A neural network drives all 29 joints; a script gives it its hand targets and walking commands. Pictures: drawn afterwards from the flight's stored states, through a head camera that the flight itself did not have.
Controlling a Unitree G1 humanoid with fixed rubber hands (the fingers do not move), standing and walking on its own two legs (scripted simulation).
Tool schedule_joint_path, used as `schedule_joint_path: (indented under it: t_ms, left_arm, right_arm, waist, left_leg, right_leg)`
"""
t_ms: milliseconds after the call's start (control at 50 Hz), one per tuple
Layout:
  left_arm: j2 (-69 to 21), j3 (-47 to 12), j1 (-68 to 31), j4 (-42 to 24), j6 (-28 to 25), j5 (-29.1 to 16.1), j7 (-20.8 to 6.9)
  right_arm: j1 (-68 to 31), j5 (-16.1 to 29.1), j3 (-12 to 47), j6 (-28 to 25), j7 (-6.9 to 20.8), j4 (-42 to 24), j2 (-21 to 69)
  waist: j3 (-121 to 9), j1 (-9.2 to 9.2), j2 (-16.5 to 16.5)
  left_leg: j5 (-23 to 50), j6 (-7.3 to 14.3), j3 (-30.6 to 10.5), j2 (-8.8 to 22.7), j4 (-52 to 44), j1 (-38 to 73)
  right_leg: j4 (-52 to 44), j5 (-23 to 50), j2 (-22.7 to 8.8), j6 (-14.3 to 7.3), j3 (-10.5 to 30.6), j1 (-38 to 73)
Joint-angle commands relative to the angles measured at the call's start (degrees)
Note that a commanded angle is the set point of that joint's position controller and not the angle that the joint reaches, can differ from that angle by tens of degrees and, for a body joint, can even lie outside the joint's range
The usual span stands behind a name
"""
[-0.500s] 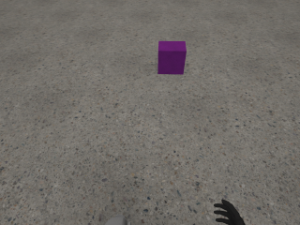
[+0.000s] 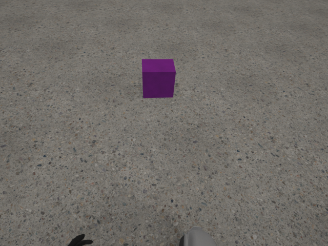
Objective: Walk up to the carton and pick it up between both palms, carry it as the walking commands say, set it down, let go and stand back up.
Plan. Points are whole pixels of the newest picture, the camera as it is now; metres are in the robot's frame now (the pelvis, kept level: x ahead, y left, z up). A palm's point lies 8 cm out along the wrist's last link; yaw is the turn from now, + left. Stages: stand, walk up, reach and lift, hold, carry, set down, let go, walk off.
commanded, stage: walk up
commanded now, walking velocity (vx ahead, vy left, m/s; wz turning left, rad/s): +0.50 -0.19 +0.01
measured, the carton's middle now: (157, 78) +1.59 -0.07 -0.63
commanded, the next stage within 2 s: none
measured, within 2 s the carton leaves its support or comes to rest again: neither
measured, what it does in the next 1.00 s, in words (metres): walks ahead: right foot, then left foot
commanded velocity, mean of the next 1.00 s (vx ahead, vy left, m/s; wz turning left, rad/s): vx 0.50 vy -0.01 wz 0.00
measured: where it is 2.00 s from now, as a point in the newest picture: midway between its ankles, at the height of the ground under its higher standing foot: (158, 141)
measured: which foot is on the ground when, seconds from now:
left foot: down 0.00-0.14, up 0.16-0.74, down 0.76-1.00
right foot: up 0.00-0.10, down 0.12-0.76, up 0.78-1.00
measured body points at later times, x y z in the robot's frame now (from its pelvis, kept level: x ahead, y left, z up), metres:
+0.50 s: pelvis +0.26 -0.08 +0.01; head +0.27 -0.12 +0.46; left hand +0.17 +0.14 -0.12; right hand +0.38 -0.32 -0.15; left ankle +0.35 +0.10 -0.65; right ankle +0.21 -0.17 -0.74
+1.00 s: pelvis +0.54 +0.01 +0.01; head +0.54 +0.04 +0.46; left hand +0.57 +0.26 -0.15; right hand +0.52 -0.26 -0.12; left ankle +0.53 +0.09 -0.74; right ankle +0.53 -0.17 -0.64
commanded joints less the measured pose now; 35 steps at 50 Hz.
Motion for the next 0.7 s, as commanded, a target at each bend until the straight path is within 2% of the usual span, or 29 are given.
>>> schedule_joint_path:
  t_ms: [0,20,40,60,80,100,120,140,160,180,200,220,240,280,300,320,360,380,420,460,540,600,620,640,660,680]
  left_arm:
    - [2.79,0.04,-4.86,-3.59,-0.86,-0.41,-0.13]
    - [3.28,0.23,-4.32,-3.22,-1.02,-0.33,0.10]
    - [4.00,0.56,-2.65,-2.40,-1.23,-0.15,0.50]
    - [4.90,1.05,1.36,-0.86,-1.61,-0.01,1.17]
    - [5.86,1.70,9.19,2.23,-2.33,0.04,2.20]
    - [9.69,2.81,20.51,5.84,-3.36,0.46,3.21]
    - [17.18,4.15,26.72,8.43,-4.32,1.05,3.79]
    - [18.90,4.52,27.16,8.45,-4.22,-0.04,3.90]
    - [14.33,3.34,22.60,7.52,-4.68,-0.01,3.69]
    - [10.68,1.78,16.83,7.04,-5.38,0.40,3.75]
    - [7.94,0.86,11.99,6.46,-5.80,0.39,3.83]
    - [5.40,0.18,10.50,6.32,-6.05,0.09,3.74]
    - [4.59,-0.01,11.36,6.61,-6.08,-0.10,3.44]
    - [6.04,0.19,14.72,7.79,-6.21,-0.58,3.56]
    - [6.20,-0.01,15.54,8.21,-6.33,-0.63,3.78]
    - [6.26,-0.17,15.89,8.35,-6.34,-0.60,3.97]
    - [5.75,-0.53,17.80,8.62,-6.23,-0.40,4.27]
    - [5.35,-0.76,19.36,8.87,-6.21,-0.48,4.41]
    - [5.18,-1.02,22.30,9.04,-6.25,-0.66,4.73]
    - [5.38,-0.94,25.22,9.17,-6.18,-0.77,5.10]
    - [4.50,-0.84,29.42,9.80,-5.76,-0.49,5.86]
    - [3.77,-0.95,29.10,10.27,-5.48,-0.20,6.03]
    - [3.52,-0.97,27.58,10.33,-5.17,-0.25,5.94]
    - [3.99,-0.62,27.43,10.89,-4.78,-0.41,5.96]
    - [4.83,-0.28,28.05,11.51,-4.58,-0.52,6.04]
    - [5.77,-0.01,28.31,12.04,-4.48,-0.59,6.14]
  right_arm:
    - [-1.39,0.51,-3.07,-0.82,-1.06,-2.34,-12.76]
    - [-1.62,0.37,-3.32,-0.63,-1.17,-2.15,-13.17]
    - [-1.93,0.11,-3.56,-0.40,-1.22,-1.92,-13.64]
    - [-1.84,-0.28,-3.75,-0.03,-1.13,-1.57,-13.74]
    - [-1.64,-0.57,-3.61,0.46,-0.86,-1.36,-13.02]
    - [-0.10,-0.66,-2.65,0.94,-0.51,-1.92,-10.46]
    - [5.74,0.83,-0.39,0.96,0.08,-3.62,-1.44]
    - [4.93,0.99,-1.87,0.86,-0.29,-2.22,-5.18]
    - [-4.60,0.58,-2.96,0.41,0.11,-3.69,-8.89]
    - [-8.90,1.06,-3.06,0.17,0.42,-4.40,-6.68]
    - [-8.89,1.19,-2.61,0.23,0.84,-4.27,-4.49]
    - [-8.02,0.63,-2.78,0.81,1.21,-3.95,-4.69]
    - [-6.40,0.04,-3.12,1.80,1.19,-3.29,-4.91]
    - [-5.45,0.12,-3.11,3.50,1.32,-2.88,-4.68]
    - [-6.54,0.25,-2.90,4.21,1.53,-3.25,-4.00]
    - [-8.09,0.30,-2.62,4.86,1.79,-3.89,-3.71]
    - [-12.88,0.00,-2.21,5.62,2.40,-5.41,-4.45]
    - [-15.43,-0.14,-2.12,5.77,2.69,-6.17,-5.02]
    - [-19.11,-0.21,-2.03,5.73,3.13,-7.04,-5.77]
    - [-22.02,-0.28,-1.85,5.44,3.36,-7.64,-5.82]
    - [-28.30,-0.18,-1.30,4.50,3.59,-9.46,-4.71]
    - [-33.42,0.42,-0.89,3.51,3.66,-11.35,-4.01]
    - [-34.35,0.37,-0.81,3.21,3.60,-12.09,-3.91]
    - [-33.72,0.06,-0.97,3.03,3.43,-12.03,-4.11]
    - [-32.43,-0.30,-1.30,2.87,3.14,-11.41,-4.60]
    - [-29.50,-0.57,-1.77,2.48,2.68,-10.48,-5.21]
  waist:
    - [6.42,1.72,7.41]
    - [5.43,1.94,7.26]
    - [3.80,2.50,7.34]
    - [1.03,3.82,6.72]
    - [-3.94,6.77,4.01]
    - [-12.36,10.55,-2.06]
    - [-19.10,9.55,-22.10]
    - [-21.41,10.35,-18.98]
    - [-13.65,10.62,-6.96]
    - [-6.03,8.42,-3.03]
    - [-3.79,6.24,-2.73]
    - [-2.48,4.87,-3.46]
    - [-1.50,4.08,-3.26]
    - [-1.28,3.59,-2.06]
    - [-0.43,3.21,-3.34]
    - [0.80,2.99,-5.09]
    - [3.34,4.16,-7.63]
    - [4.51,4.96,-7.73]
    - [5.97,6.13,-6.90]
    - [6.32,7.32,-6.27]
    - [6.97,9.67,-6.98]
    - [7.47,10.72,-10.39]
    - [6.97,10.00,-12.89]
    - [6.67,9.39,-14.12]
    - [6.75,9.20,-12.88]
    - [5.74,7.88,-10.63]
  left_leg:
    - [14.80,6.02,-4.99,16.31,-8.57,-7.00]
    - [18.00,5.80,-4.54,16.39,-7.02,-5.54]
    - [24.28,5.45,-3.79,16.19,-3.74,-3.94]
    - [31.30,5.00,-2.79,15.38,2.76,-2.13]
    - [34.73,3.99,-0.66,12.61,14.15,-2.61]
    - [21.05,2.75,0.11,8.96,31.70,-12.05]
    - [-16.05,1.07,0.19,-0.94,51.05,-33.44]
    - [-12.87,1.88,-6.96,-2.03,58.45,-37.81]
    - [-9.12,2.55,-9.82,1.18,59.97,-36.33]
    - [-4.11,3.42,-10.03,3.47,60.55,-36.71]
    - [1.01,3.54,-10.14,5.24,57.44,-34.76]
    - [2.97,3.61,-9.57,5.63,54.61,-32.37]
    - [4.02,3.40,-9.05,5.02,53.92,-30.25]
    - [6.79,2.75,-9.00,4.05,52.94,-30.10]
    - [8.25,2.33,-8.68,3.77,52.13,-31.62]
    - [10.05,1.85,-8.26,3.89,51.29,-33.30]
    - [14.30,0.95,-7.60,4.21,48.80,-36.52]
    - [16.22,0.56,-7.13,4.30,47.25,-38.31]
    - [18.88,-0.04,-5.96,4.46,44.06,-41.67]
    - [19.67,-0.51,-4.57,4.57,40.80,-44.10]
    - [18.40,-0.90,-1.28,4.31,31.66,-45.82]
    - [15.74,-0.17,0.83,2.81,21.53,-41.76]
    - [13.49,0.32,1.29,1.84,18.31,-36.99]
    - [10.58,0.92,2.27,0.74,16.98,-32.71]
    - [7.97,1.42,3.43,-0.43,16.00,-29.68]
    - [6.62,2.01,3.40,-1.41,14.54,-25.59]
  right_leg:
    - [-8.29,-0.45,-0.67,-1.36,1.20,5.81]
    - [-9.46,-3.75,0.02,-2.11,0.73,7.82]
    - [-10.40,-8.38,1.12,-3.02,0.10,10.93]
    - [-12.10,-13.14,2.56,-4.01,-0.39,15.58]
    - [-15.73,-14.71,4.78,-5.02,-1.99,25.32]
    - [-15.06,-17.71,-0.67,-7.27,4.64,43.38]
    - [-20.69,-19.70,-19.09,-12.24,31.87,62.18]
    - [-28.17,-18.41,-21.43,-14.85,45.23,59.24]
    - [-29.75,-13.62,-17.40,-11.13,38.76,46.66]
    - [-26.82,-4.29,-14.16,-7.80,27.72,38.76]
    - [-25.59,1.91,-11.90,-6.47,20.37,34.02]
    - [-26.52,2.88,-9.78,-5.45,16.42,29.77]
    - [-27.32,3.71,-9.82,-4.35,15.73,27.21]
    - [-26.70,10.16,-10.33,-3.25,14.55,27.97]
    - [-26.96,11.34,-9.88,-2.90,12.53,27.22]
    - [-27.91,9.56,-9.54,-2.74,10.74,26.07]
    - [-30.46,3.02,-8.67,-2.93,9.29,25.09]
    - [-31.51,1.15,-8.44,-3.22,9.12,25.44]
    - [-32.51,1.22,-8.52,-3.78,8.81,28.04]
    - [-32.51,4.24,-8.90,-4.27,8.14,31.85]
    - [-31.93,8.13,-9.05,-5.81,6.05,38.94]
    - [-32.05,4.20,-7.70,-6.80,3.63,40.63]
    - [-31.81,1.86,-5.96,-6.85,1.65,39.05]
    - [-30.95,2.52,-5.17,-7.14,0.75,38.04]
    - [-29.03,7.69,-6.19,-7.58,1.00,37.84]
    - [-24.52,16.55,-7.16,-7.65,1.41,38.02]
